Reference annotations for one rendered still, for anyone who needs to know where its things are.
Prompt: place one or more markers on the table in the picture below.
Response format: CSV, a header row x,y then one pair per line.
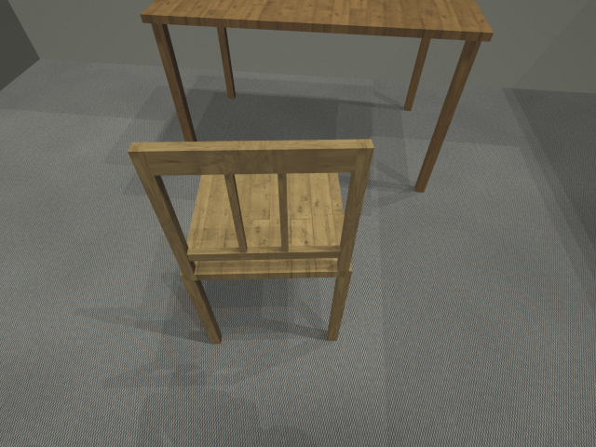
x,y
426,19

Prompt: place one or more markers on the chair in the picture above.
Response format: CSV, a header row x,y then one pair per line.
x,y
264,209

